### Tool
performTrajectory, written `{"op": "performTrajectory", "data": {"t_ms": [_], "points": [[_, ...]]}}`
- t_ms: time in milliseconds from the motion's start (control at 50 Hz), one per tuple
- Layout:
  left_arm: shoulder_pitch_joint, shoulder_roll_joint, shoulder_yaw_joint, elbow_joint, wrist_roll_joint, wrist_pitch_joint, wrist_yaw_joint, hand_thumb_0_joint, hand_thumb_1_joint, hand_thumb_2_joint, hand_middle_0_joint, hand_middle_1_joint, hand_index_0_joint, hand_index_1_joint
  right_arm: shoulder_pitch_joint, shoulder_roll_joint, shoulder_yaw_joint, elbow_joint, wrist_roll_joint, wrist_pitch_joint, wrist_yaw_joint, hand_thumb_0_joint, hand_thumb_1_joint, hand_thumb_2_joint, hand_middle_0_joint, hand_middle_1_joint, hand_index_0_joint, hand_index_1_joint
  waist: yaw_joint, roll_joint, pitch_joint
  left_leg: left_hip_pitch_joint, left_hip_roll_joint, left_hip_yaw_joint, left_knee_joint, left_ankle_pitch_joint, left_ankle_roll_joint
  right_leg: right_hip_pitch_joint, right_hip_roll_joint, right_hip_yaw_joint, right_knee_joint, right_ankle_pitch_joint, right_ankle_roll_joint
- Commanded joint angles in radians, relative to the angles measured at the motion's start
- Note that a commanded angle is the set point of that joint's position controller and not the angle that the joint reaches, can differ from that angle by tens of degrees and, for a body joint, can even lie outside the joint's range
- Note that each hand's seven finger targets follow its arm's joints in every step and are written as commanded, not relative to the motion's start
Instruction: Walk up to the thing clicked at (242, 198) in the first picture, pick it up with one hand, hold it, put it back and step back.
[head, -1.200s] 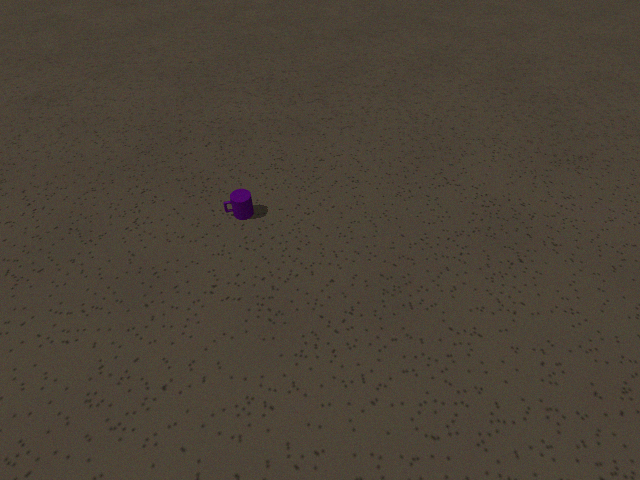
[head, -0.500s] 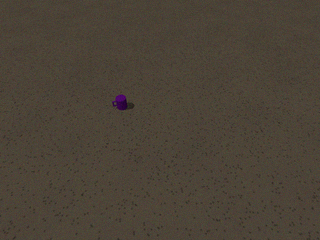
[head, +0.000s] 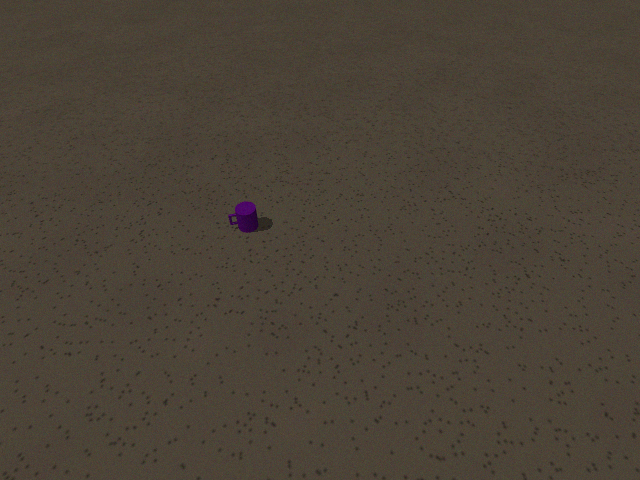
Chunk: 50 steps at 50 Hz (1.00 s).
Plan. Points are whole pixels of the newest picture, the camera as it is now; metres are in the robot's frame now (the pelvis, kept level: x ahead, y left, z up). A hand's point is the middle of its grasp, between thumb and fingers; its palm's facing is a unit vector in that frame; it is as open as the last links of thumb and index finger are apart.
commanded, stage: walk up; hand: left
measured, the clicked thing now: (243, 217) +1.33 +0.33 -0.73
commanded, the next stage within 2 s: none
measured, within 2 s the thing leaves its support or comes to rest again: neither
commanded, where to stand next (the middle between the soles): +1.00 +0.01 m, yaw +0 degrees
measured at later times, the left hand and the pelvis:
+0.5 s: hand (83, 452) +0.22 +0.36 -0.16, palm faces -0.06 -0.95 -0.30, open 7.4 cm; pelvis +0.15 +0.09 +0.00, yaw -1 degrees
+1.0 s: hand (179, 279) +0.52 +0.28 -0.13, palm faces -0.05 -0.94 -0.34, open 7.4 cm; pelvis +0.40 +0.04 -0.01, yaw -3 degrees
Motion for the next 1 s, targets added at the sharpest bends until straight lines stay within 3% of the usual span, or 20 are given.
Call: {"op": "performTrajectory", "data": {"t_ms": [0,80,140,200,220,240,260,280,340,380,460,580,680,720,760,780,800,820,880,980], "points": [[0.060,0.353,0.110,-0.097,0.012,-0.042,0.011,0.000,0.900,0.900,-0.200,-0.300,-0.200,-0.300,-0.172,-0.230,-0.078,-0.155,-0.012,-0.033,0.004,0.000,-0.900,-0.900,0.200,0.300,0.200,0.300,0.102,-0.116,0.180,-0.582,0.060,-0.048,0.324,-0.016,-0.006,0.156,-0.420,0.513,-0.326,-0.391,-0.230],[0.029,0.321,0.106,-0.142,0.011,-0.044,0.001,0.000,0.900,0.900,-0.200,-0.300,-0.200,-0.300,-0.078,-0.224,-0.090,-0.149,-0.010,-0.049,0.035,0.000,-0.900,-0.900,0.200,0.300,0.200,0.300,0.054,-0.123,0.060,-0.390,0.066,-0.010,0.239,-0.024,-0.019,0.157,-0.264,0.271,-0.277,-0.233,-0.179],[-0.087,0.342,0.102,-0.207,0.017,-0.043,-0.011,0.000,0.900,0.900,-0.200,-0.300,-0.200,-0.300,0.017,-0.226,-0.104,-0.157,-0.002,-0.043,0.044,0.000,-0.900,-0.900,0.200,0.300,0.200,0.300,-0.023,-0.224,0.068,-0.108,0.079,0.019,0.137,0.110,-0.023,-0.131,-0.237,0.178,-0.255,-0.220,-0.141],[-0.095,0.290,0.085,-0.224,0.009,-0.026,-0.019,0.000,0.900,0.900,-0.200,-0.300,-0.200,-0.300,0.217,-0.255,-0.140,-0.096,-0.011,-0.050,0.026,0.000,-0.900,-0.900,0.200,0.300,0.200,0.300,-0.122,-0.072,0.033,0.263,0.023,0.076,0.044,0.238,-0.040,-0.419,-0.140,0.046,0.031,-0.267,-0.097],[-0.051,0.231,0.067,-0.226,0.013,-0.021,-0.018,0.000,0.900,0.900,-0.200,-0.300,-0.200,-0.300,0.339,-0.311,-0.162,-0.063,-0.015,-0.056,0.014,0.000,-0.900,-0.900,0.200,0.300,0.200,0.300,-0.175,0.142,-0.021,0.435,0.037,0.007,0.003,0.097,-0.013,-0.547,-0.065,-0.006,0.322,-0.283,-0.084],[0.022,0.156,0.044,-0.227,0.005,-0.020,-0.013,0.000,0.900,0.900,-0.200,-0.300,-0.200,-0.300,0.406,-0.393,-0.176,-0.069,-0.031,-0.065,-0.001,0.000,-0.900,-0.900,0.200,0.300,0.200,0.300,-0.182,0.380,-0.032,0.399,0.236,-0.368,-0.206,-0.320,0.036,-0.662,0.073,0.024,0.677,-0.304,-0.057],[0.066,0.213,0.054,-0.220,-0.010,-0.016,-0.004,0.000,0.900,0.900,-0.200,-0.300,-0.200,-0.300,0.272,-0.432,-0.171,-0.135,-0.016,-0.075,-0.004,0.000,-0.900,-0.900,0.200,0.300,0.200,0.300,-0.114,0.274,-0.012,0.218,0.394,-0.720,-0.416,-0.584,0.111,-0.633,0.072,0.146,0.779,-0.228,-0.043],[0.094,0.281,0.060,-0.210,-0.006,-0.015,0.000,0.000,0.900,0.900,-0.200,-0.300,-0.200,-0.300,0.137,-0.443,-0.167,-0.179,0.014,-0.073,0.001,0.000,-0.900,-0.900,0.200,0.300,0.200,0.300,-0.055,0.228,0.064,0.075,0.446,-0.747,-0.468,-0.630,0.173,-0.570,-0.008,0.199,0.793,-0.175,-0.052],[0.142,0.326,0.076,-0.140,-0.026,-0.020,-0.009,0.000,0.900,0.900,-0.200,-0.300,-0.200,-0.300,0.050,-0.319,-0.120,-0.220,0.014,-0.089,-0.003,0.000,-0.900,-0.900,0.200,0.300,0.200,0.300,0.006,0.101,0.120,-0.023,0.267,-0.332,-0.370,-0.258,0.080,-0.472,-0.070,0.193,0.692,0.027,-0.015],[0.164,0.309,0.078,-0.129,-0.025,-0.013,-0.021,0.000,0.900,0.900,-0.200,-0.300,-0.200,-0.300,0.093,-0.296,-0.112,-0.210,0.020,-0.098,-0.004,0.000,-0.900,-0.900,0.200,0.300,0.200,0.300,0.002,0.117,0.126,-0.034,0.234,-0.219,-0.386,-0.137,0.063,-0.440,-0.067,0.156,0.634,0.099,0.013],[0.098,0.286,0.075,-0.177,-0.014,-0.008,-0.038,0.000,0.900,0.900,-0.200,-0.300,-0.200,-0.300,0.117,-0.298,-0.112,-0.225,0.022,-0.108,-0.004,0.000,-0.900,-0.900,0.200,0.300,0.200,0.300,0.000,0.094,0.160,0.006,0.248,-0.125,-0.417,-0.037,0.117,-0.482,-0.086,0.124,0.499,0.174,0.050],[-0.061,0.239,0.066,-0.253,-0.012,-0.013,-0.055,0.000,0.900,0.900,-0.200,-0.300,-0.200,-0.300,0.184,-0.304,-0.115,-0.237,0.025,-0.104,-0.003,0.000,-0.900,-0.900,0.200,0.300,0.200,0.300,-0.048,0.069,0.154,0.098,0.232,-0.037,-0.391,0.122,0.117,-0.469,-0.108,0.062,0.285,0.273,0.032],[-0.155,0.208,0.056,-0.290,-0.010,-0.024,-0.051,0.000,0.900,0.900,-0.200,-0.300,-0.200,-0.300,0.251,-0.305,-0.114,-0.242,0.017,-0.084,-0.016,0.000,-0.900,-0.900,0.200,0.300,0.200,0.300,-0.082,0.056,0.085,0.211,0.223,0.018,-0.217,0.553,0.103,-0.362,-0.061,-0.050,0.129,0.220,-0.014],[-0.052,0.219,0.070,-0.267,-0.012,-0.025,-0.039,0.000,0.900,0.900,-0.200,-0.300,-0.200,-0.300,0.242,-0.305,-0.112,-0.260,0.018,-0.075,-0.025,0.000,-0.900,-0.900,0.200,0.300,0.200,0.300,-0.027,0.049,0.007,0.211,0.219,0.024,-0.051,0.718,0.097,-0.197,-0.023,-0.061,0.099,0.169,-0.038],[0.197,0.300,0.110,-0.208,-0.006,-0.041,-0.017,0.000,0.900,0.900,-0.200,-0.300,-0.200,-0.300,0.275,-0.233,-0.081,-0.283,0.020,-0.073,-0.024,0.000,-0.900,-0.900,0.200,0.300,0.200,0.300,0.084,-0.106,-0.186,-0.011,0.124,0.087,0.362,0.543,0.058,0.241,-0.074,0.035,0.069,0.143,-0.081],[0.289,0.373,0.134,-0.208,-0.002,-0.048,-0.005,0.000,0.900,0.900,-0.200,-0.300,-0.200,-0.300,0.321,-0.170,-0.052,-0.307,0.032,-0.076,-0.020,0.000,-0.900,-0.900,0.200,0.300,0.200,0.300,0.105,-0.302,-0.279,-0.266,0.004,0.100,0.576,0.068,0.022,0.468,-0.328,0.421,0.037,0.094,-0.156],[0.291,0.403,0.138,-0.206,-0.022,-0.044,0.001,0.000,0.900,0.900,-0.200,-0.300,-0.200,-0.300,0.282,-0.253,-0.071,-0.293,0.038,-0.071,-0.029,0.000,-0.900,-0.900,0.200,0.300,0.200,0.300,0.128,-0.280,-0.217,-0.448,-0.057,0.047,0.689,-0.119,0.008,0.497,-0.425,0.680,-0.061,0.175,-0.268],[0.247,0.395,0.140,-0.226,-0.039,-0.042,0.010,0.000,0.900,0.900,-0.200,-0.300,-0.200,-0.300,0.243,-0.291,-0.075,-0.284,0.032,-0.073,-0.039,0.000,-0.900,-0.900,0.200,0.300,0.200,0.300,0.123,-0.211,-0.165,-0.456,0.007,-0.022,0.759,-0.110,0.006,0.407,-0.449,0.655,-0.068,0.252,-0.299],[0.141,0.305,0.103,-0.264,-0.048,-0.048,0.023,0.000,0.900,0.900,-0.200,-0.300,-0.200,-0.300,0.225,-0.232,-0.067,-0.264,0.051,-0.075,-0.026,0.000,-0.900,-0.900,0.200,0.300,0.200,0.300,0.045,-0.116,-0.010,-0.355,0.029,-0.081,0.717,0.016,0.012,0.107,-0.304,0.257,-0.049,0.588,-0.213],[0.089,0.285,0.090,-0.312,-0.029,-0.072,0.015,0.000,0.900,0.900,-0.200,-0.300,-0.200,-0.300,0.209,-0.211,-0.079,-0.281,0.029,-0.052,0.006,0.000,-0.900,-0.900,0.200,0.300,0.200,0.300,0.001,-0.114,0.059,-0.329,0.050,-0.034,0.500,0.158,-0.030,-0.063,-0.237,0.100,-0.126,0.437,-0.211]]}}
